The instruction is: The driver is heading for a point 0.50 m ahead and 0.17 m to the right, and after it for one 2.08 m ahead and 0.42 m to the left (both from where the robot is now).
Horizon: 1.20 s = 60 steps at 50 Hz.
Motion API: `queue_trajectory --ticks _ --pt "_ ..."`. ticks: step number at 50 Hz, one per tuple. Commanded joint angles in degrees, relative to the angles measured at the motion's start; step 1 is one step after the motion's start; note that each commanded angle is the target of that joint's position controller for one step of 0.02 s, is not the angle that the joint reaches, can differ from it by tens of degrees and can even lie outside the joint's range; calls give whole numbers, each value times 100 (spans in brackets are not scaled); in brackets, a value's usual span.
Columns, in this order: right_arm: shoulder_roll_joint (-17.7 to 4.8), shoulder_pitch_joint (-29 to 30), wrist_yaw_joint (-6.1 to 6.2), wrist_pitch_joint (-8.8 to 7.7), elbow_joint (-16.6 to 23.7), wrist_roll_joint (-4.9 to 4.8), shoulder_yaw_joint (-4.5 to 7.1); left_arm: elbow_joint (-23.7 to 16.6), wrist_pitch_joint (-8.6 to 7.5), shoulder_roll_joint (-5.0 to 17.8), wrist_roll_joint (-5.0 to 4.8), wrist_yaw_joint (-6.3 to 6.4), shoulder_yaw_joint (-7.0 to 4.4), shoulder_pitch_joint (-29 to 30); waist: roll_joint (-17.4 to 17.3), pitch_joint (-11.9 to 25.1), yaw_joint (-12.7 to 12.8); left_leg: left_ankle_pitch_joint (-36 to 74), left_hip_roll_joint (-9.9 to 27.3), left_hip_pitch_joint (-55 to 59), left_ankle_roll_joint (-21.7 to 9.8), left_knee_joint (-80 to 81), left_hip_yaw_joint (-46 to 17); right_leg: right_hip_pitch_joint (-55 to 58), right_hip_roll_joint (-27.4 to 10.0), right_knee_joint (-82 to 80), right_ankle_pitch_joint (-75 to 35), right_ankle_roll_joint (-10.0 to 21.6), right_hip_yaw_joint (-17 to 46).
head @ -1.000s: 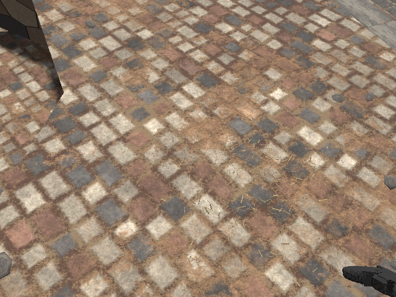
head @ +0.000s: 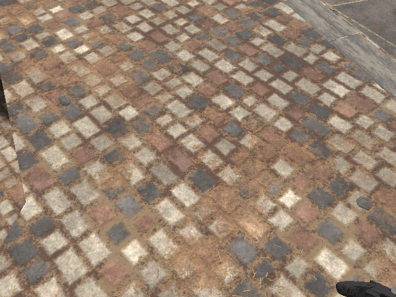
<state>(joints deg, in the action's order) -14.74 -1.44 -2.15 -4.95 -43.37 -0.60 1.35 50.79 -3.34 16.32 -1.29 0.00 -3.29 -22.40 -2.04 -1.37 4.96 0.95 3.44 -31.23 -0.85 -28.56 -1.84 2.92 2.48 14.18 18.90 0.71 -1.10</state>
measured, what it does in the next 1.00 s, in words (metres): walks ahead, turning right: left foot, then right foot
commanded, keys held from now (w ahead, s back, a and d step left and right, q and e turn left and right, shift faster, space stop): w+e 0.12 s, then e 0.88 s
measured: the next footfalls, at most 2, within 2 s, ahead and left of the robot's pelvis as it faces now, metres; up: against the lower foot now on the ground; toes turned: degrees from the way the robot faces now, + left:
left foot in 0.04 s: +0.20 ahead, +0.13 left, +0.00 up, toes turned -1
right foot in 0.50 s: +0.34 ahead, -0.12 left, +0.00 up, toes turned -18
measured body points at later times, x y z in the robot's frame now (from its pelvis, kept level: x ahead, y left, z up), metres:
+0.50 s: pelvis +0.22 +0.01 -0.01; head +0.26 -0.02 +0.44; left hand +0.46 +0.22 -0.09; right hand +0.24 -0.30 -0.14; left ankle +0.16 +0.13 -0.73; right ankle +0.30 -0.11 -0.73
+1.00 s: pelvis +0.29 +0.02 +0.00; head +0.33 +0.02 +0.45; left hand +0.59 +0.17 -0.09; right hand +0.24 -0.29 -0.10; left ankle +0.37 +0.12 -0.74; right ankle +0.29 -0.10 -0.71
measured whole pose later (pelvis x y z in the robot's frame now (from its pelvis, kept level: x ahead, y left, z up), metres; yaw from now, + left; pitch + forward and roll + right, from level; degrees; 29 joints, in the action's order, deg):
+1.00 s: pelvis +0.29 +0.02 +0.00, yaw -33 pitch +2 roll +0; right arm -16.8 -8.7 0.7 -0.6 -47.7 1.5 4.0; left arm 35.3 2.8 18.4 -0.7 1.6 -5.2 -9.0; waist 2.4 -1.4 0.2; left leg -13.8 -0.9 -17.9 0.1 -30.5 -2.8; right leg -27.0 7.4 41.3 22.0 0.8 10.1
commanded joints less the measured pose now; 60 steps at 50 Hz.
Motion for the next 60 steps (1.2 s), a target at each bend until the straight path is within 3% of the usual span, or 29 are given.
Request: queue_trajectory --ticks 1,2,3,4,5,7,8,12,16,20,23,25,26,27,28,29,30,34,37,43,46,47,48,49,50,51,53,56,60 --pt "-973 -712 28 -146 121 1 362 -251 39 1013 3 64 -233 187 591 346 -826 -414 -207 1413 -253 306 152 -331 -1411 989 -3350 739 820" --pt "-1295 -1679 87 -148 -92 74 488 -343 37 724 89 63 -117 174 376 1172 -1221 -325 291 3043 -515 -6 -246 -1106 -1069 2362 -2801 548 602" --pt "-1870 -2299 133 -88 -209 161 647 -490 -47 68 89 35 75 -504 -953 2105 -1081 -1223 1773 5376 -1304 171 -2520 -3405 -167 4588 -619 79 94" --pt "-1431 -2387 114 -63 -215 108 527 -412 -132 271 -6 31 45 -476 -1324 2380 -1183 -2019 2040 5416 -1476 950 -3821 -4145 -47 5530 1497 56 789" --pt "-1071 -1993 127 -64 -182 69 413 -515 -159 795 -153 26 -116 -28 -855 1463 -1158 -2369 1867 4708 -1181 1102 -3029 -4588 -362 5917 1166 113 928" --pt "-689 -1185 131 -82 -126 84 297 -625 -113 760 -87 80 -159 464 -386 473 -850 -1230 1479 3219 -935 1422 -1703 -4363 -774 5545 298 77 713" --pt "-571 -929 130 -119 -118 150 261 -593 -28 669 -41 102 -198 361 -478 265 -639 -309 1318 2665 -874 1552 -1138 -3972 -905 5342 59 24 747" --pt "-733 -526 189 -180 -229 183 345 -744 257 336 7 119 -189 270 -408 127 -280 2182 1156 1970 -998 1629 197 -3573 -893 4736 -366 -223 494" --pt "-936 -499 355 -23 -293 130 398 -1040 283 177 67 -20 -126 820 -279 224 -452 2171 1002 2096 -966 1614 944 -3216 -814 3191 -1639 -207 137" --pt "-1120 -642 400 162 -401 -5 454 -1362 335 334 89 -200 -189 1257 -216 276 -577 2043 1242 2747 -896 1229 1027 -3180 -713 2438 -1641 -35 22" --pt "-1231 -519 422 297 -380 -134 516 -1503 389 540 111 -267 -293 1145 -263 297 -409 2400 1347 2969 -708 432 1032 -2933 -502 2098 -965 235 -171" --pt "-1037 -705 419 359 -398 -113 477 -1320 348 936 133 -172 -493 304 264 737 -23 2056 771 2587 -233 -1293 1314 -1550 -154 1158 -2327 606 -168" --pt "-715 -932 367 336 -258 172 364 -1401 360 1596 155 -12 -645 119 1632 1117 -180 -954 198 1121 222 -3076 1412 -249 -1390 1322 -5354 1173 1528" --pt "-611 -1174 295 317 -104 240 277 -1640 325 1724 272 -23 -582 406 2033 1942 -461 -4274 -778 -318 461 -4647 517 705 -2527 985 -4965 2449 3747" --pt "-966 -850 240 323 -198 87 368 -1750 285 1294 202 -96 -476 553 1007 2058 -155 -3953 -471 -462 355 -4916 -308 418 -2295 735 -4083 2229 3367" --pt "-956 -559 243 344 -85 -36 372 -1764 241 1113 148 -96 -413 850 749 1502 -268 -3496 -314 -630 253 -4749 -286 -93 -2034 672 -3418 1902 2781" --pt "-872 -507 305 385 -152 18 372 -1744 247 994 67 -75 -388 1065 310 1066 -403 -3112 -136 -625 260 -4295 -270 -640 -1730 563 -2743 1566 2384" --pt "-792 -617 409 500 -189 81 382 -1867 339 975 177 83 -380 1372 802 867 -636 -2420 -254 180 398 -3110 -190 -1681 -1217 326 -2194 1335 1955" --pt "-685 -496 437 501 -157 82 334 -1872 373 1069 124 173 -429 1286 818 967 -537 -2196 -332 338 529 -2337 -277 -1676 -1157 377 -1756 1318 2055" --pt "-781 -408 342 420 -85 25 359 -1922 497 1037 124 185 -426 1366 1142 814 -413 -2053 -491 823 466 -1202 -341 -1819 -1048 398 -661 1146 2667" --pt "-817 -857 253 327 -195 14 407 -1954 576 1001 37 207 -404 1493 1155 789 -656 -1440 -516 1599 228 216 -193 -1924 -847 740 -842 884 2794" --pt "-1040 -1068 255 323 -243 69 481 -1943 594 874 15 222 -365 1369 884 792 -681 -1163 -54 2147 35 736 -466 -2299 -575 1110 -425 616 2571" --pt "-1552 -1057 306 363 -189 188 592 -2014 584 551 50 201 -288 1201 -461 719 -448 -1051 1262 2631 -527 1143 -1777 -3250 157 2408 802 252 1583" --pt "-1629 -872 301 376 -129 370 607 -2170 502 841 52 174 -380 1303 -1577 428 -428 -433 1996 2078 -1355 1434 -2910 -3892 548 3682 1665 -11 933" --pt "-1275 -463 338 353 103 349 511 -2008 475 1210 95 149 -496 1117 -1021 375 -349 -203 1907 1982 -1397 1323 -2522 -3817 241 4590 1342 -139 1141" --pt "-1023 -200 375 355 172 255 458 -1832 504 1239 66 135 -542 963 -688 334 -247 -111 1522 1987 -1102 1164 -1861 -3790 216 4951 984 -218 1058" --pt "-871 -146 422 382 225 91 403 -1684 613 946 85 159 -478 820 -549 243 -309 101 1180 2252 -909 1023 -1199 -4029 129 5539 543 -426 920" --pt "-959 -800 486 465 155 90 428 -1935 601 686 -17 52 -336 1381 -776 226 -745 -1684 1047 2787 -944 1457 -896 -4461 -168 5061 58 -521 397" --pt "-1266 -1253 476 384 154 69 535 -2173 507 621 14 -35 -255 1850 -786 198 -1056 -2413 1349 3178 -965 1740 -879 -4380 -474 4024 80 -488 246"
Keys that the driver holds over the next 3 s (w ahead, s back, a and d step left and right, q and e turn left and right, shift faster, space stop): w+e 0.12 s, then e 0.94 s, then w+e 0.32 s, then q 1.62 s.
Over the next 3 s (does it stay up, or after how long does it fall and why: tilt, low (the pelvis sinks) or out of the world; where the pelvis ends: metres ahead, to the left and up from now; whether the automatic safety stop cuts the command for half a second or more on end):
stays up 0.40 -0.18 0.01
